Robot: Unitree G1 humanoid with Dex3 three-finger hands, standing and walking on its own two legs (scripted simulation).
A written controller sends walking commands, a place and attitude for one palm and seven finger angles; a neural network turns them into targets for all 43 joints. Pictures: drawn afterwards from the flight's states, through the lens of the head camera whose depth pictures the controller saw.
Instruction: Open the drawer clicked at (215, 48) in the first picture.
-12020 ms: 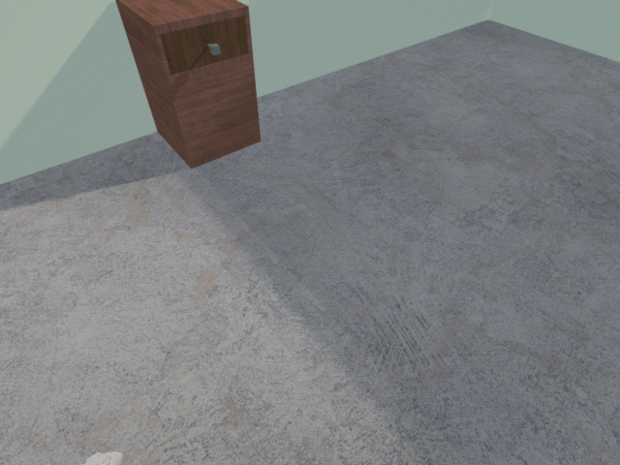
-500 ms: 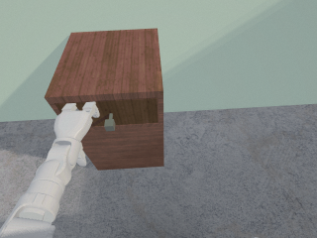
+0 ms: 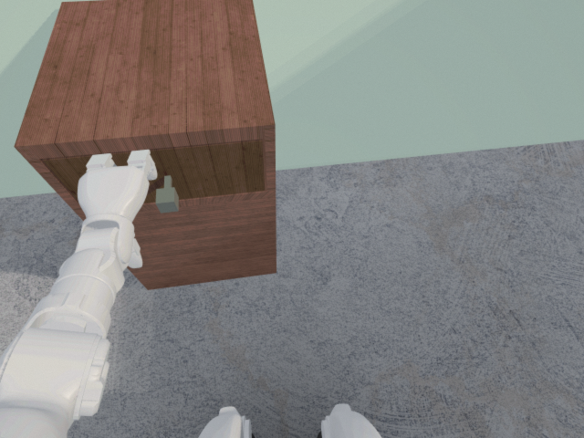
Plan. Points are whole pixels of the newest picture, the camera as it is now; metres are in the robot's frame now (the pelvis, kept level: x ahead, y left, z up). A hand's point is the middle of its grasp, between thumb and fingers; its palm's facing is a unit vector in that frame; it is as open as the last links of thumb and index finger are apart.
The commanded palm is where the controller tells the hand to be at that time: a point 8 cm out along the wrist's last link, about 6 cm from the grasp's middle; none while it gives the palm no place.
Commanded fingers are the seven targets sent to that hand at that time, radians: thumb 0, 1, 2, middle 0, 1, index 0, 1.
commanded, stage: move the hooked fingers above the handle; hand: left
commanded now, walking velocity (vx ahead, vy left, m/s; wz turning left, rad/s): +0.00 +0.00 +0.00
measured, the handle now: (167, 192) +0.57 +0.22 -0.12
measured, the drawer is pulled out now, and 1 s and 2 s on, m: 0.00 0.00 0.00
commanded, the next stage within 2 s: lower the fingers behind the handle in 1.02 s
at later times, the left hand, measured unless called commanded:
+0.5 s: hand (152, 197) +0.51 +0.22 -0.06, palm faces -0.05 -0.02 -1.00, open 13.8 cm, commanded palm +0.50 +0.21 -0.01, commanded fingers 0.00 -0.50 0.30 -0.30 -1.20 -0.30 -1.20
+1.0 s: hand (150, 200) +0.51 +0.22 -0.06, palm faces -0.05 -0.02 -1.00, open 13.9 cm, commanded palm +0.50 +0.21 -0.01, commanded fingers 0.00 -0.50 0.30 -0.30 -1.20 -0.30 -1.20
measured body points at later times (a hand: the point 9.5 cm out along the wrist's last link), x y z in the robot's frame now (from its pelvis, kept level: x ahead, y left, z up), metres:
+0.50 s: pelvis -0.01 +0.01 -0.04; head +0.15 +0.02 +0.38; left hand +0.51 +0.22 -0.01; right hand -0.04 -0.26 -0.16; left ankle +0.01 +0.10 -0.68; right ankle +0.01 -0.12 -0.68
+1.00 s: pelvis -0.01 +0.00 -0.04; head +0.15 +0.02 +0.38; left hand +0.50 +0.22 -0.01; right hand +0.00 -0.28 -0.16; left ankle +0.01 +0.10 -0.68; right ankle +0.01 -0.12 -0.68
